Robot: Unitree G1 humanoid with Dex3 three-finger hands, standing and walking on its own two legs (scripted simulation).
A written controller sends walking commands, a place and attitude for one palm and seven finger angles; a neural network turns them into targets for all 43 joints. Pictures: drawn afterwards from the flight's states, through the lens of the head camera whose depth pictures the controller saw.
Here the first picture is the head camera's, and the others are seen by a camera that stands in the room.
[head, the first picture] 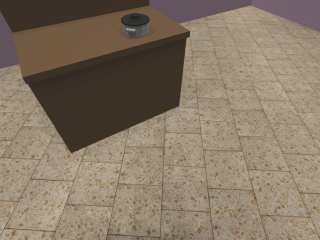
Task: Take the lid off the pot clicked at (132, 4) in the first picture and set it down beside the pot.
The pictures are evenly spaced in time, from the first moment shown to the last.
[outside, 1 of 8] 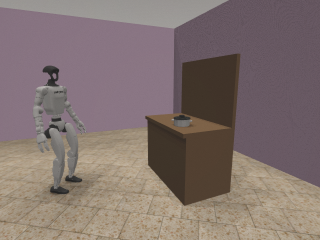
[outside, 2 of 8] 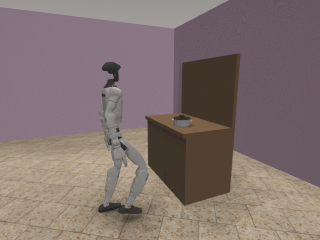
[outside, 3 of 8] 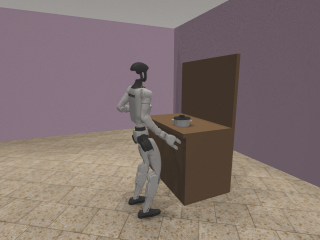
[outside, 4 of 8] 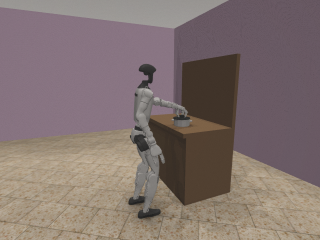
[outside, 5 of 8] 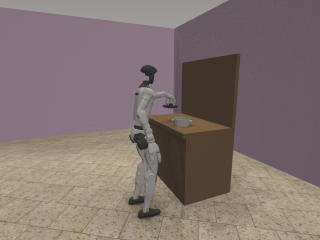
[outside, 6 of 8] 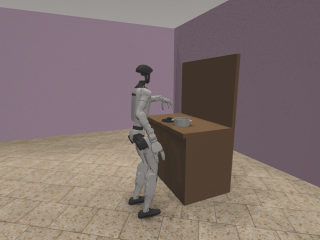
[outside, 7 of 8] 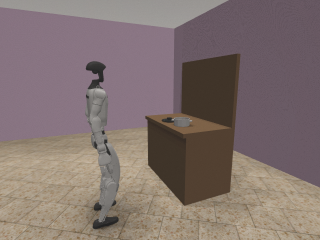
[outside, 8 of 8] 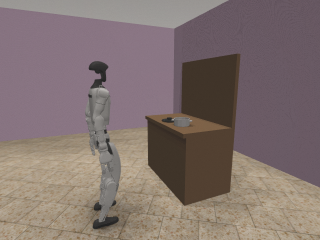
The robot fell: no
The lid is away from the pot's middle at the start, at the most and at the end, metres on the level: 0.00 0.24 0.23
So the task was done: yes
